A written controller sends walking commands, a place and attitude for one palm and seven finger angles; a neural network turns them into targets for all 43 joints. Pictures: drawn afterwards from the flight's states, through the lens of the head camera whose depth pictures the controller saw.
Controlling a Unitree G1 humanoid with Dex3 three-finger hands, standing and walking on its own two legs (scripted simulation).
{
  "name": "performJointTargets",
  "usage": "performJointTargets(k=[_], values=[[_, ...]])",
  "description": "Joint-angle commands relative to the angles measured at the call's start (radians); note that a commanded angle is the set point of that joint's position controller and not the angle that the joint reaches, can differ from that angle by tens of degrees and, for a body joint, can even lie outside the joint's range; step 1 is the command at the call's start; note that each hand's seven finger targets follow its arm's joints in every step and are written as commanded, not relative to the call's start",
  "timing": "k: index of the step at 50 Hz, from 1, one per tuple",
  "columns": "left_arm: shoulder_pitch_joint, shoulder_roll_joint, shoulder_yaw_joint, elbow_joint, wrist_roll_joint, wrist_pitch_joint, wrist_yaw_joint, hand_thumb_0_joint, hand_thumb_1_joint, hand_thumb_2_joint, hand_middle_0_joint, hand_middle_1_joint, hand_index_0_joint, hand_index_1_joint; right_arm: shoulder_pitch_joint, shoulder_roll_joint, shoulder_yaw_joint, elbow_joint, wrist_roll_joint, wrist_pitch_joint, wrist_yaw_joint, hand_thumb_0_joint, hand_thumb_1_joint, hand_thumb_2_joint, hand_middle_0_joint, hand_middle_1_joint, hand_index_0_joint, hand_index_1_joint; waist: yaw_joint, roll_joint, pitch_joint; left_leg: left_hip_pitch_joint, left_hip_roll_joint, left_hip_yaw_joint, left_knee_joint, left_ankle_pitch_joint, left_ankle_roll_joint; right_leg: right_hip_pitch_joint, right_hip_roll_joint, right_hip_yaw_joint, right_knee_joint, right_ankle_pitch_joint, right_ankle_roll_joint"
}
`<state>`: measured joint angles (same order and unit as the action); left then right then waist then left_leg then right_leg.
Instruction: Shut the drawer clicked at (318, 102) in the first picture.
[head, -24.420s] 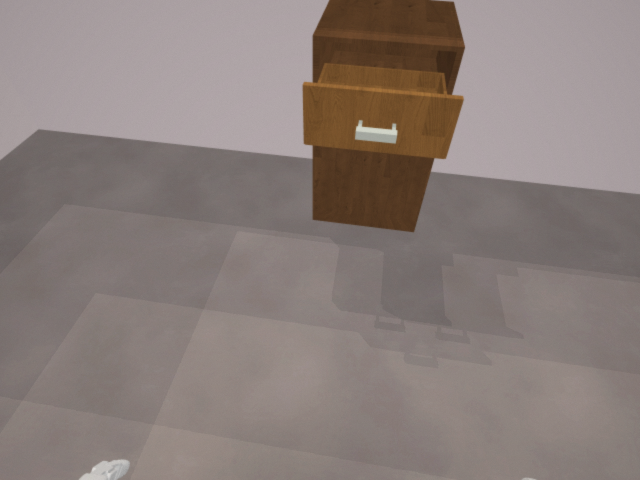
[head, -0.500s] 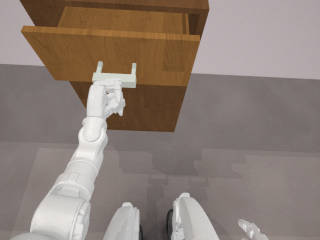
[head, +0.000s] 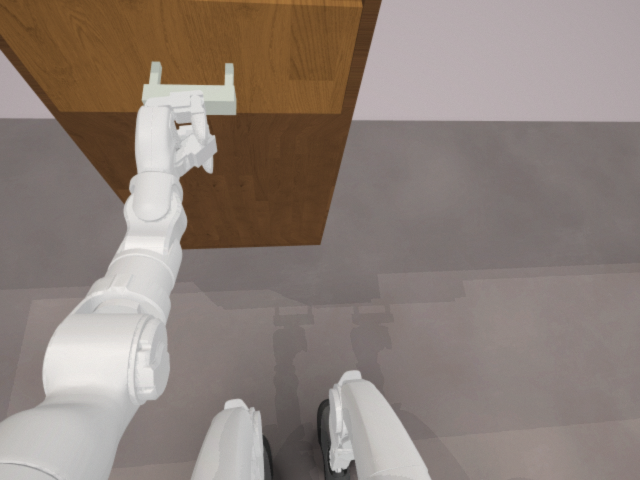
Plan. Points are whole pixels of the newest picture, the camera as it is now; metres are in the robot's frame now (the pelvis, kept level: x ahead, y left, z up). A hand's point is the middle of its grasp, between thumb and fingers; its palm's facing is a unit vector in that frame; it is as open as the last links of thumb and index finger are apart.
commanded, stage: push the drawer shut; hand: left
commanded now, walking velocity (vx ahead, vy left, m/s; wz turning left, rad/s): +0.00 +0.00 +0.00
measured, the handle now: (192, 85) +0.60 +0.09 +0.04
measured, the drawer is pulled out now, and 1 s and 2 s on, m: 0.01 0.00 0.00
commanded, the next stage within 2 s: pull the fist back off the drawer in 0.52 s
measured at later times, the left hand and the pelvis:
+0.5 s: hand (210, 130) +0.54 +0.07 +0.03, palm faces -0.06 -1.00 -0.06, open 2.9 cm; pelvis -0.01 +0.01 -0.01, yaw +0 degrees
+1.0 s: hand (208, 129) +0.54 +0.08 +0.03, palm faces -0.07 -1.00 -0.06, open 3.1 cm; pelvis -0.02 +0.01 -0.02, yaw +0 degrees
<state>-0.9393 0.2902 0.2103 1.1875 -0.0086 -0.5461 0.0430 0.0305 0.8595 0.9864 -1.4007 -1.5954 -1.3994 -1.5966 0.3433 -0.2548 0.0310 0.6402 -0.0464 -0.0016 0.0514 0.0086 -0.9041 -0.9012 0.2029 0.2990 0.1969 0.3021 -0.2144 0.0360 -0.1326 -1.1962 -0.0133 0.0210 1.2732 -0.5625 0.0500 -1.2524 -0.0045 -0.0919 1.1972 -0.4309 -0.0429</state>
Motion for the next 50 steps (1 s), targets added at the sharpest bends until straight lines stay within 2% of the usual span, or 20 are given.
performJointTargets(k=[1,4,5,7,9,11,15,19,21,23,29,32,34,37,39,43,44,46,48,50], values=[[-0.586,0.179,0.053,-0.232,-0.006,-0.073,0.012,0.000,0.900,0.900,-1.400,-1.600,-1.400,-1.600,0.184,-0.174,-0.060,-0.042,-0.011,-0.007,-0.006,0.000,-0.900,-0.900,0.200,0.300,0.200,0.300,-0.057,0.100,-0.569,0.281,0.008,-0.100,-0.161,0.285,-0.019,0.355,0.027,0.085,-0.130,0.172,0.018],[-0.627,0.141,0.021,-0.220,0.000,-0.069,0.012,0.000,0.900,0.900,-1.400,-1.600,-1.400,-1.600,0.196,-0.171,-0.061,-0.040,-0.014,0.000,-0.001,0.000,-0.900,-0.900,0.200,0.300,0.200,0.300,-0.083,0.106,-0.566,0.317,0.016,-0.116,-0.155,0.320,-0.021,0.310,0.028,0.076,-0.123,0.193,0.021],[-0.634,0.134,0.014,-0.215,0.003,-0.067,0.011,0.000,0.900,0.900,-1.400,-1.600,-1.400,-1.600,0.199,-0.172,-0.060,-0.038,-0.015,0.003,0.001,0.000,-0.900,-0.900,0.200,0.300,0.200,0.300,-0.081,0.122,-0.565,0.317,0.015,-0.114,-0.152,0.321,-0.023,0.302,0.028,0.075,-0.124,0.188,0.020],[-0.636,0.184,0.050,-0.184,0.011,-0.060,0.017,0.000,0.900,0.900,-1.400,-1.600,-1.400,-1.600,0.207,-0.179,-0.059,-0.034,-0.018,0.010,0.002,0.000,-0.900,-0.900,0.200,0.300,0.200,0.300,-0.081,0.117,-0.556,0.291,0.015,-0.110,-0.146,0.309,-0.022,0.306,0.031,0.078,-0.124,0.178,0.019],[-0.685,0.175,0.038,-0.175,0.014,-0.055,0.021,0.000,0.900,0.900,-1.400,-1.600,-1.400,-1.600,0.215,-0.177,-0.057,-0.032,-0.020,0.012,0.002,0.000,-0.900,-0.900,0.200,0.300,0.200,0.300,-0.106,0.092,-0.540,0.274,0.016,-0.118,-0.141,0.296,-0.015,0.293,0.033,0.078,-0.124,0.173,0.023],[-0.724,0.197,0.044,-0.190,0.025,-0.060,0.026,0.000,0.900,0.900,-1.400,-1.600,-1.400,-1.600,0.221,-0.179,-0.057,-0.031,-0.021,0.015,-0.001,0.000,-0.900,-0.900,0.200,0.300,0.200,0.300,-0.109,0.110,-0.552,0.282,0.016,-0.122,-0.141,0.291,-0.017,0.285,0.033,0.076,-0.123,0.164,0.023],[-0.821,0.154,-0.009,-0.236,0.031,-0.071,0.034,0.000,0.900,0.900,-1.400,-1.600,-1.400,-1.600,0.230,-0.180,-0.060,-0.016,-0.027,0.012,0.002,0.000,-0.900,-0.900,0.200,0.300,0.200,0.300,-0.136,0.189,-0.589,0.376,0.023,-0.150,-0.136,0.326,-0.031,0.206,0.033,0.065,-0.115,0.162,0.022],[-0.859,0.182,-0.001,-0.222,0.033,-0.066,0.047,0.000,0.900,0.900,-1.400,-1.600,-1.400,-1.600,0.231,-0.186,-0.056,-0.012,-0.028,0.007,-0.001,0.000,-0.900,-0.900,0.200,0.300,0.200,0.300,-0.153,0.181,-0.583,0.365,0.024,-0.159,-0.141,0.280,-0.030,0.192,0.036,0.061,-0.117,0.130,0.022],[-0.874,0.141,-0.044,-0.197,0.040,-0.063,0.049,0.000,0.900,0.900,-1.400,-1.600,-1.400,-1.600,0.222,-0.186,-0.055,-0.007,-0.026,0.004,-0.001,0.000,-0.900,-0.900,0.200,0.300,0.200,0.300,-0.161,0.205,-0.565,0.377,0.025,-0.175,-0.152,0.240,-0.037,0.151,0.035,0.056,-0.119,0.100,0.021],[-0.892,0.178,-0.021,-0.194,0.037,-0.055,0.059,0.000,0.900,0.900,-1.400,-1.600,-1.400,-1.600,0.220,-0.190,-0.048,-0.004,-0.028,-0.002,-0.004,0.000,-0.900,-0.900,0.200,0.300,0.200,0.300,-0.168,0.193,-0.548,0.329,0.019,-0.159,-0.150,0.188,-0.026,0.165,0.038,0.062,-0.127,0.070,0.021],[-0.941,0.178,-0.038,-0.190,0.033,-0.048,0.070,0.000,0.900,0.900,-1.400,-1.600,-1.400,-1.600,0.216,-0.193,-0.040,-0.003,-0.023,-0.024,-0.014,0.000,-0.900,-0.900,0.200,0.300,0.200,0.300,-0.190,0.204,-0.550,0.314,0.020,-0.164,-0.164,0.128,-0.021,0.150,0.037,0.068,-0.133,0.042,0.023],[-0.913,0.232,-0.002,-0.153,0.033,-0.036,0.070,0.000,0.900,0.900,-1.400,-1.600,-1.400,-1.600,0.212,-0.199,-0.033,-0.008,-0.020,-0.034,-0.018,0.000,-0.900,-0.900,0.200,0.300,0.200,0.300,-0.181,0.167,-0.528,0.239,0.013,-0.147,-0.169,0.059,-0.013,0.193,0.038,0.078,-0.146,-0.004,0.024],[-0.910,0.227,-0.007,-0.142,0.034,-0.034,0.066,0.000,0.900,0.900,-1.400,-1.600,-1.400,-1.600,0.212,-0.198,-0.031,-0.013,-0.018,-0.040,-0.017,0.000,-0.900,-0.900,0.200,0.300,0.200,0.300,-0.181,0.175,-0.527,0.231,0.014,-0.149,-0.171,0.043,-0.010,0.187,0.037,0.080,-0.144,-0.012,0.022],[-0.895,0.277,0.031,-0.136,0.038,-0.035,0.060,0.000,0.900,0.900,-1.400,-1.600,-1.400,-1.600,0.217,-0.203,-0.029,-0.020,-0.020,-0.041,-0.015,0.000,-0.900,-0.900,0.200,0.300,0.200,0.300,-0.158,0.186,-0.543,0.224,0.013,-0.153,-0.166,0.051,-0.015,0.197,0.036,0.079,-0.134,-0.012,0.019],[-0.904,0.242,0.015,-0.152,0.032,-0.040,0.056,0.000,0.900,0.900,-1.400,-1.600,-1.400,-1.600,0.219,-0.200,-0.031,-0.023,-0.022,-0.044,-0.011,0.000,-0.900,-0.900,0.200,0.300,0.200,0.300,-0.161,0.204,-0.549,0.256,0.016,-0.162,-0.167,0.075,-0.018,0.178,0.034,0.074,-0.128,0.005,0.020],[-0.866,0.255,0.044,-0.131,0.032,-0.037,0.051,0.000,0.900,0.900,-1.400,-1.600,-1.400,-1.600,0.224,-0.208,-0.035,-0.026,-0.023,-0.040,-0.002,0.000,-0.900,-0.900,0.200,0.300,0.200,0.300,-0.143,0.156,-0.541,0.230,0.019,-0.170,-0.162,0.063,-0.017,0.186,0.034,0.072,-0.122,-0.004,0.021],[-0.867,0.225,0.019,-0.135,0.034,-0.039,0.046,0.000,0.900,0.900,-1.400,-1.600,-1.400,-1.600,0.223,-0.205,-0.037,-0.029,-0.023,-0.040,0.001,0.000,-0.900,-0.900,0.200,0.300,0.200,0.300,-0.145,0.187,-0.544,0.260,0.022,-0.179,-0.166,0.073,-0.021,0.159,0.032,0.067,-0.114,0.006,0.020],[-0.845,0.217,0.025,-0.131,0.032,-0.036,0.040,0.000,0.900,0.900,-1.400,-1.600,-1.400,-1.600,0.224,-0.207,-0.040,-0.024,-0.025,-0.036,0.006,0.000,-0.900,-0.900,0.200,0.300,0.200,0.300,-0.132,0.188,-0.547,0.271,0.023,-0.186,-0.164,0.080,-0.027,0.150,0.030,0.062,-0.108,0.011,0.019],[-0.808,0.218,0.039,-0.120,0.030,-0.028,0.042,0.000,0.900,0.900,-1.400,-1.600,-1.400,-1.600,0.226,-0.208,-0.042,-0.029,-0.024,-0.029,0.008,0.000,-0.900,-0.900,0.200,0.300,0.200,0.300,-0.127,0.146,-0.524,0.252,0.025,-0.184,-0.167,0.083,-0.024,0.164,0.032,0.060,-0.111,0.009,0.020],[-0.777,0.182,0.019,-0.145,0.030,-0.031,0.033,0.000,0.900,0.900,-1.400,-1.600,-1.400,-1.600,0.226,-0.205,-0.046,-0.034,-0.023,-0.024,0.014,0.000,-0.900,-0.900,0.200,0.300,0.200,0.300,-0.110,0.179,-0.553,0.308,0.028,-0.193,-0.172,0.126,-0.035,0.153,0.030,0.054,-0.103,0.033,0.018]])
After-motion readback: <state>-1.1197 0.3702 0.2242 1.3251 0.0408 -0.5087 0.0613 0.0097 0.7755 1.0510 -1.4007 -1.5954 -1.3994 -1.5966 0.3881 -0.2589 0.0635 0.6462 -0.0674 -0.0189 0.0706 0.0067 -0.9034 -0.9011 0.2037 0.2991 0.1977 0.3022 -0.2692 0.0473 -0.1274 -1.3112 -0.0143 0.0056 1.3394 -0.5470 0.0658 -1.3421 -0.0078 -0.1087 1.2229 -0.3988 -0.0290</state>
